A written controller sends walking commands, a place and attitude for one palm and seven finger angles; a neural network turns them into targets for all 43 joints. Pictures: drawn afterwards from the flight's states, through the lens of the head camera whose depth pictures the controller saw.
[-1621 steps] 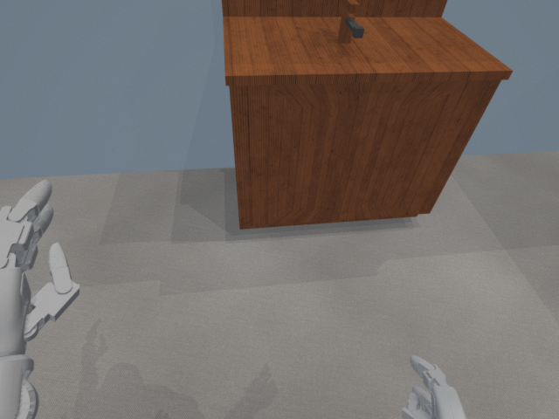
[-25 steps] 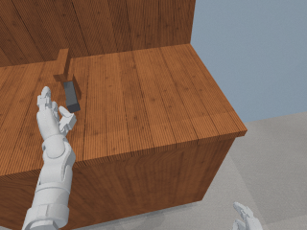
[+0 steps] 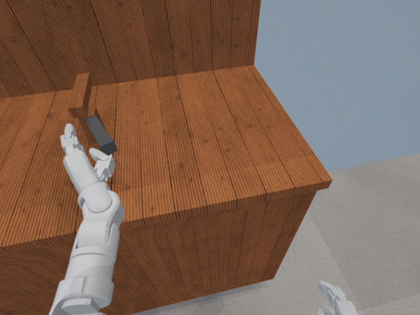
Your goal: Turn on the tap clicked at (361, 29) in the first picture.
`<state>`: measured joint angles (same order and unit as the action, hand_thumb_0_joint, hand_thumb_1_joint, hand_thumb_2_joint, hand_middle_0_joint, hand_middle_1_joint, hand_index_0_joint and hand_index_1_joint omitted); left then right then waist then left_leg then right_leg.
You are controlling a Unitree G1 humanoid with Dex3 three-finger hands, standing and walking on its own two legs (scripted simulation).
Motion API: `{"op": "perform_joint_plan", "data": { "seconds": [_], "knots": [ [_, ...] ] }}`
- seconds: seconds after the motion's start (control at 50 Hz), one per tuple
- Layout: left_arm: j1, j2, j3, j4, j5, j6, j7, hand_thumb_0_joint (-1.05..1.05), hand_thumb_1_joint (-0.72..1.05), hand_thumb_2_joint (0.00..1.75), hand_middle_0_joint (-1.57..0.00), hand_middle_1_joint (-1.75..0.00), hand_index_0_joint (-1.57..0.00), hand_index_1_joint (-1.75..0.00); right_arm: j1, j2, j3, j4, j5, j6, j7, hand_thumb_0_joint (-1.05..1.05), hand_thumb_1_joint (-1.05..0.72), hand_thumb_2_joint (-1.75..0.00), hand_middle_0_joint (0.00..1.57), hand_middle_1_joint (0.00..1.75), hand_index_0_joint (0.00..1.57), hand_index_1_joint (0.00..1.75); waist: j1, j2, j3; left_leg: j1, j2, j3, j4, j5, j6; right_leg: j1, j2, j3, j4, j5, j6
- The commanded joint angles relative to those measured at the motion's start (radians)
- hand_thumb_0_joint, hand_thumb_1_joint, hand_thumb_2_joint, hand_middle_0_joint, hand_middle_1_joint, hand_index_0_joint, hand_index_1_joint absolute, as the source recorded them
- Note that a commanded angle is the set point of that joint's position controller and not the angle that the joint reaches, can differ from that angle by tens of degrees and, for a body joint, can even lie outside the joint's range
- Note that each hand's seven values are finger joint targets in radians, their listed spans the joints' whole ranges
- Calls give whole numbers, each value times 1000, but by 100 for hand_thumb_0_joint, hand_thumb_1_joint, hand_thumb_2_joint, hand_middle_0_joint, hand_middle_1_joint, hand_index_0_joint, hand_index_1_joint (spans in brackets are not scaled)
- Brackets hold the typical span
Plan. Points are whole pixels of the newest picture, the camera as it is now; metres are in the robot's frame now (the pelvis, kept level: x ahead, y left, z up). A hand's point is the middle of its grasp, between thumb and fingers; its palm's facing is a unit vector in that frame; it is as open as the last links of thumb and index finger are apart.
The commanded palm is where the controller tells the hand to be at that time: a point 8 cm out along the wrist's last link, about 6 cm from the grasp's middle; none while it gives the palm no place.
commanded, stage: push the lever round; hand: left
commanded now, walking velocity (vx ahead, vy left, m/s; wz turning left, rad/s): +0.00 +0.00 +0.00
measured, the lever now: (107, 145) +0.41 +0.23 +0.12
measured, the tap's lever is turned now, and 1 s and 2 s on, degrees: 24 50 73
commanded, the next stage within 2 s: lift the hand up off the lever in 1.60 s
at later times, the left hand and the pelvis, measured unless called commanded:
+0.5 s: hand (129, 152) +0.39 +0.18 +0.12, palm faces +0.70 -0.71 -0.06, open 7.4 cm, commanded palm +0.34 +0.20 +0.11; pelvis +0.00 +0.00 +0.00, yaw +1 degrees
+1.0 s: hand (143, 142) +0.42 +0.16 +0.11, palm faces +0.77 -0.63 -0.10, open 7.5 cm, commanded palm +0.37 +0.18 +0.11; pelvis -0.01 -0.02 -0.01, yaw +1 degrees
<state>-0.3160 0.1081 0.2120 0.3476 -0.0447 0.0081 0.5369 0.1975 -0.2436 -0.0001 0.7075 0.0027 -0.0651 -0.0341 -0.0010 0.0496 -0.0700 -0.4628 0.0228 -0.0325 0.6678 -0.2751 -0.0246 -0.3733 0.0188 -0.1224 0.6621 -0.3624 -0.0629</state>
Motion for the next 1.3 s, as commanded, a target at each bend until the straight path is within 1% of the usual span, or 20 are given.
{"op": "perform_joint_plan", "data": {
  "seconds": [0.0, 0.06, 0.24, 0.52, 0.56, 0.58, 0.74, 0.76, 0.78, 0.86, 0.88, 0.94, 0.96, 1.02, 1.06, 1.12, 1.16, 1.2, 1.26, 1.28],
  "knots": [
    [-422, 124, -18, -234, 39, -53, 23, 0, 90, 90, -15, -15, -15, -15, -102, -113, -40, -139, -5, -37, -10, 0, -90, -90, 20, 30, 20, 30, -26, -47, -239, 172, -33, -5, -47, 140, 49, 17, -18, 86, -133, 249, 45],
    [-424, 139, 9, -226, 50, -41, 47, 0, 90, 90, -15, -15, -15, -15, -101, -112, -42, -132, -10, -29, -10, 0, -90, -90, 20, 30, 20, 30, -18, -44, -254, 173, -34, -9, -51, 153, 46, 29, -16, 83, -130, 253, 40],
    [-489, 17, -88, -226, 76, -35, 111, 0, 90, 90, -15, -15, -15, -15, -109, -100, -47, -126, -23, -27, 8, 0, -90, -90, 20, 30, 20, 30, -37, -45, -272, 194, -28, -11, -35, 172, 41, -1, -17, 73, -118, 251, 36],
    [-597, -24, -74, -119, 113, 3, 216, 0, 90, 90, -15, -15, -15, -15, -116, -87, -54, -102, -40, -8, 29, 0, -90, -90, 20, 30, 20, 30, -38, -49, -284, 146, -32, -4, -19, 162, 35, -12, -23, 73, -111, 242, 35],
    [-603, 4, -38, -88, 123, 6, 232, 0, 90, 90, -15, -15, -15, -15, -109, -90, -59, -90, -43, -3, 29, 0, -90, -90, 20, 30, 20, 30, -33, -62, -285, 135, -29, -13, -24, 154, 32, -13, -18, 68, -107, 223, 31],
    [-645, -36, -78, -91, 121, 4, 235, 0, 90, 90, -15, -15, -15, -15, -112, -86, -55, -93, -43, -4, 32, 0, -90, -90, 20, 30, 20, 30, -46, -62, -287, 136, -33, -9, -18, 154, 35, -21, -23, 71, -106, 231, 35],
    [-706, 2, -16, -11, 137, 12, 282, 0, 90, 90, -15, -15, -15, -15, -97, -84, -60, -81, -52, 6, 38, 0, -90, -90, 20, 30, 20, 30, -49, -91, -314, 87, -36, 4, 2, 144, 38, -8, -31, 84, -107, 252, 43],
    [-696, 29, 18, 4, 143, 14, 289, 0, 90, 90, -15, -15, -15, -15, -92, -88, -64, -73, -53, 8, 37, 0, -90, -90, 20, 30, 20, 30, -37, -80, -320, 85, -37, -1, -3, 146, 36, -5, -26, 80, -103, 245, 39],
    [-709, 2, -8, -1, 140, 14, 290, 0, 90, 90, -15, -15, -15, -15, -98, -84, -62, -81, -52, 7, 40, 0, -90, -90, 20, 30, 20, 30, -44, -77, -320, 83, -38, 3, -1, 142, 38, -11, -29, 82, -103, 244, 42],
    [-746, 51, 46, 65, 149, 21, 312, 0, 90, 90, -15, -15, -15, -15, -88, -89, -64, -63, -56, 9, 39, 0, -90, -90, 20, 30, 20, 30, -44, -81, -303, 43, -40, 2, 3, 105, 38, -21, -32, 92, -113, 210, 46],
    [-774, 26, 24, 74, 148, 22, 314, 0, 90, 90, -15, -15, -15, -15, -86, -87, -61, -66, -56, 8, 41, 0, -90, -90, 20, 30, 20, 30, -58, -99, -299, 42, -41, 4, 5, 103, 42, -29, -34, 93, -114, 212, 50],
    [-816, 52, 52, 102, 154, 20, 328, 0, 90, 90, -15, -15, -15, -15, -79, -85, -62, -61, -61, 8, 39, 0, -90, -90, 20, 30, 20, 30, -60, -99, -320, 17, -44, 10, 16, 90, 43, -22, -43, 110, -117, 221, 58],
    [-816, 98, 101, 126, 162, 23, 337, 0, 90, 90, -15, -15, -15, -15, -69, -91, -66, -51, -64, 10, 38, 0, -90, -90, 20, 30, 20, 30, -53, -101, -325, 13, -43, 4, 13, 90, 43, -24, -37, 102, -113, 207, 55],
    [-852, 49, 64, 127, 176, 19, 348, 0, 90, 90, -15, -15, -15, -15, -54, -84, -66, -56, -69, 8, 48, 0, -90, -90, 20, 30, 20, 30, -63, -79, -356, 27, -41, 9, 26, 122, 43, -31, -37, 95, -92, 253, 54],
    [-818, 95, 120, 169, 180, 27, 360, 0, 90, 90, -15, -15, -15, -15, -49, -90, -72, -49, -72, 11, 50, 0, -90, -90, 20, 30, 20, 30, -51, -83, -350, 4, -41, 6, 29, 115, 42, -26, -37, 96, -92, 251, 54],
    [-886, 64, 83, 178, 182, 26, 360, 0, 90, 90, -15, -15, -15, -15, -40, -88, -68, -50, -73, 6, 54, 0, -90, -90, 20, 30, 20, 30, -75, -95, -344, -13, -42, 11, 36, 96, 45, -43, -42, 107, -95, 244, 64],
    [-892, 134, 148, 196, 188, 22, 366, 0, 90, 90, -15, -15, -15, -15, -28, -97, -74, -40, -75, 7, 48, 0, -90, -90, 20, 30, 20, 30, -67, -102, -355, -25, -42, 9, 38, 91, 46, -34, -40, 111, -96, 236, 63],
    [-920, 110, 122, 192, 191, 16, 361, 0, 90, 90, -15, -15, -15, -15, -22, -90, -71, -47, -75, 6, 50, 0, -90, -90, 20, 30, 20, 30, -77, -99, -366, -24, -42, 13, 40, 98, 47, -33, -43, 112, -88, 257, 67],
    [-902, 174, 181, 217, 199, 17, 362, 0, 90, 90, -15, -15, -15, -15, -3, -97, -75, -42, -77, 10, 48, 0, -90, -90, 20, 30, 20, 30, -64, -90, -380, -45, -42, 11, 45, 105, 46, -13, -46, 118, -79, 291, 69],
    [-924, 135, 144, 202, 199, 13, 359, 0, 90, 90, -15, -15, -15, -15, -2, -91, -71, -49, -76, 10, 52, 0, -90, -90, 20, 30, 20, 30, -74, -82, -378, -32, -41, 12, 45, 116, 47, -23, -43, 112, -73, 301, 68]
  ]
}}
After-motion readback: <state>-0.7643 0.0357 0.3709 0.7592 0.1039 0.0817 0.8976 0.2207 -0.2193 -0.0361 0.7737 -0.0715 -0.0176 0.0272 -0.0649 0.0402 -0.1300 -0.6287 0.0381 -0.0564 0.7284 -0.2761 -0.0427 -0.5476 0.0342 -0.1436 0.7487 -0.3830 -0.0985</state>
